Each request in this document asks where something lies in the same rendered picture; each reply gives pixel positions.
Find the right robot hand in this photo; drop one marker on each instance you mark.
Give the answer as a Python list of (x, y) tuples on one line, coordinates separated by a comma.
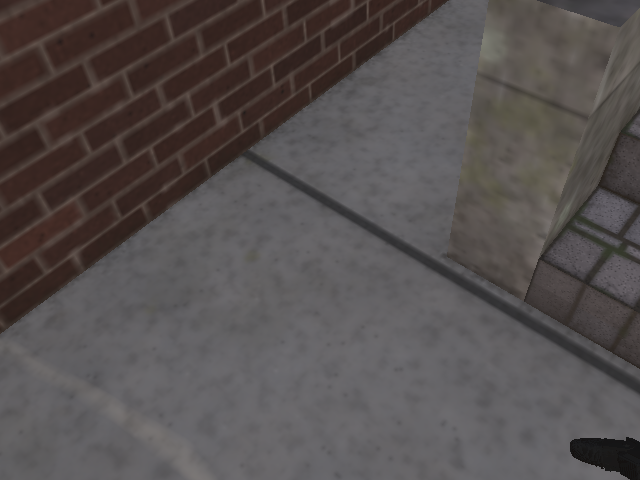
[(614, 455)]

